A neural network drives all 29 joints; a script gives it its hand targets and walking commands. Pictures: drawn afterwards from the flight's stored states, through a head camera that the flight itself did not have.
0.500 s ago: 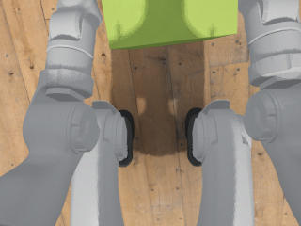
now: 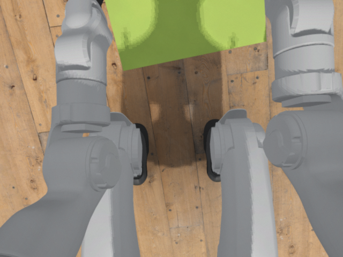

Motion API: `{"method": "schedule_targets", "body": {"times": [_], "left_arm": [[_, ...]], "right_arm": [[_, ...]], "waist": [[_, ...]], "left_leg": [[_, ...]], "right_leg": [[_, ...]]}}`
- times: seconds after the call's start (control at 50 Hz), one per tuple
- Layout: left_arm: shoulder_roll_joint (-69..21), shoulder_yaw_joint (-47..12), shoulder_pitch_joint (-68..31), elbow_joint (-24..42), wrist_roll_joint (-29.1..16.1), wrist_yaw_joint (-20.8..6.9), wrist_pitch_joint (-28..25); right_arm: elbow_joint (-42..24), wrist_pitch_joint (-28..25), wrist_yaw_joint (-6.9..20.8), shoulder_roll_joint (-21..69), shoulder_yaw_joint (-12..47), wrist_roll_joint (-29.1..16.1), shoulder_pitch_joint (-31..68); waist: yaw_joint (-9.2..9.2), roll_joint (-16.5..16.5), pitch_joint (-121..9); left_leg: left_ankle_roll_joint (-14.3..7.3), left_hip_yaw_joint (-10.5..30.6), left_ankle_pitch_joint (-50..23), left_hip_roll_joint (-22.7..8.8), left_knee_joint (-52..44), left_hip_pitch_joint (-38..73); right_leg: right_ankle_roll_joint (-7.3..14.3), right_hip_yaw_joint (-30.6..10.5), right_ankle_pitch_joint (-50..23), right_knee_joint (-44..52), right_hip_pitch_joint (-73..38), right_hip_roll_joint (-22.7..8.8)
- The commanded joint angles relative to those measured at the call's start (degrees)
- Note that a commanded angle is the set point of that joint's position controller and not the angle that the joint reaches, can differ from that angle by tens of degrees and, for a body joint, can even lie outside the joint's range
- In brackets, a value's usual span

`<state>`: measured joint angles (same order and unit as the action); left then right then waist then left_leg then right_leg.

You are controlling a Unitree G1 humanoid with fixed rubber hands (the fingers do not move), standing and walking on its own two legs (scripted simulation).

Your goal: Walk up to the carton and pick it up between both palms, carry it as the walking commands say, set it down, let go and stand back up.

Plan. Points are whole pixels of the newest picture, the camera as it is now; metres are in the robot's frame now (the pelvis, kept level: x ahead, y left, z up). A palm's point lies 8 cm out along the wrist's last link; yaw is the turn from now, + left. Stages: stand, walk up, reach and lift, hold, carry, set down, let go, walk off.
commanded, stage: reach and lift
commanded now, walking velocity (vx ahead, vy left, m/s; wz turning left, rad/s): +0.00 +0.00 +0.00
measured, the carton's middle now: out of the picture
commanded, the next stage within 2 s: none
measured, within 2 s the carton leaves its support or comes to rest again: neither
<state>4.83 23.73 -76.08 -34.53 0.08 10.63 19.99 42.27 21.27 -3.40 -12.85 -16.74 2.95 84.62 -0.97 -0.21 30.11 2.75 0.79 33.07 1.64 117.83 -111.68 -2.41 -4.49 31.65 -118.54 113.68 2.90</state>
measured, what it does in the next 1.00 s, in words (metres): rises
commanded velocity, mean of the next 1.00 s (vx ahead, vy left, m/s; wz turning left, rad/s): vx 0.00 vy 0.00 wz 0.00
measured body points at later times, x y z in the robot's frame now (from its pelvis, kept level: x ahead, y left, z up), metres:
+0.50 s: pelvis -0.02 +0.00 +0.05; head +0.33 -0.02 +0.32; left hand +0.53 +0.14 -0.07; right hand +0.56 -0.16 -0.05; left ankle +0.13 +0.13 -0.39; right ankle +0.13 -0.13 -0.39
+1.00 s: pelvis -0.02 +0.00 +0.10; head +0.31 -0.01 +0.39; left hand +0.51 +0.15 +0.00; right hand +0.54 -0.15 +0.01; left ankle +0.13 +0.13 -0.39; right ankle +0.13 -0.13 -0.39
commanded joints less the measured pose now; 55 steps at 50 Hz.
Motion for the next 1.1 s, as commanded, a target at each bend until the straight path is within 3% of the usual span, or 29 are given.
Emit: {"method": "schedule_targets", "body": {"times": [0.0,0.04,0.06,0.12,0.16,0.22,0.28,0.3,0.38,0.44,0.46,0.48,0.52,0.54,0.6,0.62,0.64,0.68,0.7,0.74,0.78,0.8,0.82,0.84,0.88,0.92,0.94,1.0,1.08], "left_arm": [[-50.18,-34.61,-52.78,9.04,-6.66,-16.5,-0.97],[-52.48,-36.33,-52.15,11.76,-6.81,-16.55,-0.73],[-51.63,-33.62,-50.04,6.14,-5.52,-16.88,-0.62],[-52.56,-36.42,-56.59,14.5,-7.33,-17.12,-0.74],[-51.08,-36.53,-56.31,12.28,-7.28,-17.53,-0.21],[-52.57,-36.32,-55.11,13.61,-6.98,-17.74,0.83],[-54.5,-31.76,-49.2,3.74,-3.67,-19.01,2.05],[-54.31,-32.25,-50.28,6.79,-4.14,-19.14,1.85],[-55.09,-34.81,-53.73,10.5,-5.83,-19.33,2.62],[-54.31,-34.53,-52.26,10.71,-5.12,-19.84,3.05],[-55.85,-36.16,-53.66,14.09,-6.69,-19.75,3.26],[-54.95,-34.36,-51.01,11.83,-5.43,-19.64,3.52],[-55.47,-36.4,-52.1,14.92,-5.7,-19.65,3.31],[-53.32,-36.9,-54.1,16.54,-5.5,-19.56,3.2],[-55.4,-35.66,-51.63,12.44,-5.77,-20.17,4.03],[-54.77,-38.05,-53.34,17.8,-6.81,-20.17,3.7],[-54.78,-35.65,-51.44,11.98,-5.36,-20.19,4.13],[-54.76,-35.84,-50.57,12.85,-4.67,-20.6,4.54],[-55.74,-34.64,-49.98,10.84,-4.32,-20.78,4.68],[-57.14,-37.04,-48.59,12.67,-4.78,-20.71,4.75],[-57.21,-37.3,-48.34,13.25,-5.75,-20.53,4.58],[-56.82,-35.17,-46.84,10.37,-4.44,-20.96,4.63],[-57.59,-37.01,-47.1,12.08,-5.14,-21.0,4.51],[-58.91,-37.55,-46.92,14.33,-5.66,-21.14,4.41],[-57.02,-35.73,-45.4,12.28,-3.89,-21.19,4.4],[-57.32,-38.88,-48.31,16.01,-6.09,-21.01,4.66],[-58.41,-40.5,-48.44,18.03,-7.0,-20.77,4.75],[-59.22,-40.07,-46.25,14.8,-6.46,-20.7,5.13],[-57.94,-38.99,-45.41,14.67,-5.89,-20.64,4.74]], "right_arm": [[-3.23,0.33,15.34,62.18,26.7,-7.12,30.84],[-7.11,0.02,15.32,62.74,28.3,-8.17,32.72],[-1.16,0.44,15.38,61.51,25.69,-5.91,30.76],[-4.55,0.7,15.08,63.38,26.54,-6.34,32.14],[-0.65,1.53,14.67,64.05,25.16,-4.89,29.36],[-6.16,1.82,14.82,64.29,26.79,-6.02,32.57],[-2.44,2.06,15.48,63.99,24.83,-4.25,31.61],[-3.38,2.71,15.73,66.99,26.61,-4.69,32.09],[-2.96,3.31,15.59,66.49,25.57,-4.59,30.47],[-5.16,3.67,15.47,66.55,27.36,-5.05,32.46],[-11.51,3.58,15.19,67.36,30.63,-7.55,35.65],[-7.63,4.18,15.32,67.73,29.38,-6.7,33.53],[-7.24,4.07,15.5,68.85,28.21,-6.12,30.4],[-5.37,4.43,15.54,68.27,28.31,-6.34,29.41],[-7.44,4.03,15.28,66.95,27.43,-4.96,31.23],[-9.49,4.46,14.94,69.99,29.88,-6.58,30.43],[-4.25,4.73,15.12,68.73,27.26,-5.21,28.9],[-5.52,4.79,15.42,68.63,28.06,-5.52,30.21],[-2.69,5.05,15.55,68.98,25.28,-3.42,27.77],[-7.65,4.36,15.82,69.79,28.37,-6.05,29.79],[-7.9,4.63,15.81,68.95,29.31,-5.66,27.91],[-7.98,4.3,15.75,68.94,29.09,-5.62,30.06],[-4.76,4.8,16.05,70.27,27.78,-4.32,24.95],[-9.03,4.34,15.92,70.56,30.12,-5.77,26.85],[-5.15,4.76,16.1,70.6,28.54,-4.35,25.03],[-10.39,4.51,16.09,69.97,30.8,-5.91,26.9],[-12.7,4.42,16.26,70.78,32.42,-7.5,27.77],[-11.75,3.99,15.86,67.98,30.25,-6.59,27.47],[-7.25,4.55,16.2,69.49,29.35,-5.13,23.72]], "waist": [[2.38,1.72,-120.75],[4.18,1.43,-126.88],[2.75,2.2,-118.69],[1.4,1.7,-127.03],[-0.52,1.68,-125.48],[2.5,0.96,-128.1],[2.93,1.29,-120.72],[3.83,3.61,-123.87],[1.09,2.79,-127.95],[2.88,2.38,-129.6],[3.47,2.33,-138.41],[4.28,3.54,-133.9],[2.61,2.5,-134.48],[3.55,0.68,-133.67],[2.51,2.33,-130.48],[2.96,2.96,-138.37],[3.17,1.61,-131.11],[3.78,0.68,-130.69],[2.34,2.12,-127.74],[3.58,1.39,-133.04],[2.22,1.81,-134.44],[4.16,2.56,-130.79],[1.56,2.7,-129.72],[3.09,1.73,-134.27],[4.38,2.34,-129.75],[2.65,2.23,-135.18],[3.67,1.24,-139.79],[1.95,-0.98,-133.34],[2.23,1.43,-128.48]], "left_leg": [[-1.96,-7.46,-19.14,7.46,-11.74,35.07],[-1.97,-7.98,-21.19,7.78,-12.15,38.22],[-2.0,-7.5,-17.79,7.38,-12.36,33.34],[-1.76,-7.28,-19.3,7.76,-13.47,37.41],[-1.63,-7.22,-16.74,7.36,-14.72,36.3],[-1.86,-7.87,-16.67,7.9,-16.58,39.28],[-2.15,-8.08,-12.98,7.75,-16.62,33.18],[-2.4,-7.8,-14.48,7.94,-18.04,35.68],[-1.89,-7.19,-15.08,7.7,-19.86,37.29],[-2.07,-7.91,-14.32,7.95,-20.05,36.27],[-2.25,-7.75,-17.58,8.46,-20.89,41.29],[-2.4,-7.33,-16.6,8.04,-22.0,39.38],[-2.02,-7.05,-18.05,8.23,-21.95,42.3],[-2.05,-7.29,-16.88,7.76,-22.18,42.13],[-2.14,-6.66,-13.8,7.87,-24.41,39.9],[-2.12,-7.02,-17.55,8.24,-24.1,44.3],[-1.88,-7.34,-13.06,8.0,-24.25,40.55],[-1.99,-7.54,-11.82,7.83,-26.28,41.72],[-2.13,-6.33,-10.06,7.6,-27.23,40.66],[-1.95,-6.41,-14.36,7.89,-27.1,44.54],[-1.84,-6.25,-16.76,8.06,-27.0,46.08],[-2.03,-6.4,-13.97,8.09,-27.88,42.94],[-2.07,-5.48,-14.34,7.73,-28.61,44.26],[-1.95,-6.66,-16.05,8.17,-28.71,46.96],[-1.97,-6.4,-13.94,7.98,-29.69,45.02],[-1.81,-5.0,-16.14,7.93,-30.32,49.79],[-1.57,-5.73,-18.11,8.27,-30.72,53.33],[-1.39,-4.89,-15.29,7.68,-31.99,52.46],[-1.38,-4.67,-13.39,7.7,-34.26,51.73]], "right_leg": [[2.05,8.32,-18.88,12.02,-39.67,5.13],[2.14,8.31,-20.58,12.48,-43.39,5.36],[2.11,8.55,-17.39,12.99,-38.46,5.01],[2.25,8.16,-19.99,14.28,-43.16,5.82],[2.12,8.71,-18.47,15.18,-43.38,5.6],[2.23,8.02,-16.73,17.02,-46.14,5.83],[2.22,7.8,-13.53,18.31,-42.42,5.34],[1.5,8.32,-15.23,18.65,-44.83,5.88],[1.72,8.23,-16.98,19.92,-48.15,6.04],[1.76,7.48,-15.97,20.89,-49.9,5.99],[1.38,7.52,-19.22,20.95,-55.57,6.34],[1.21,7.62,-18.4,20.96,-53.1,6.18],[1.4,7.51,-19.03,22.17,-51.58,6.63],[1.61,7.11,-17.77,21.82,-50.98,6.57],[1.63,7.63,-15.16,23.54,-51.51,6.3],[1.33,7.55,-19.35,23.67,-56.92,6.86],[1.52,6.77,-14.25,24.66,-53.15,6.49],[1.36,7.19,-12.33,25.77,-52.71,6.6],[1.62,7.34,-10.86,26.2,-51.39,6.32],[1.72,7.22,-15.03,26.2,-53.71,6.84],[1.54,7.18,-16.91,26.83,-54.67,6.93],[1.18,7.04,-14.62,27.3,-55.01,6.58],[1.57,7.5,-15.04,27.57,-53.68,7.0],[1.45,6.69,-16.69,28.57,-58.84,6.95],[1.36,6.52,-14.06,29.19,-55.57,6.86],[1.53,7.25,-16.46,28.83,-57.83,7.11],[1.39,7.13,-17.45,29.56,-61.45,7.35],[1.99,7.05,-14.74,30.33,-57.9,7.01],[1.83,6.81,-12.72,33.16,-58.37,6.65]]}}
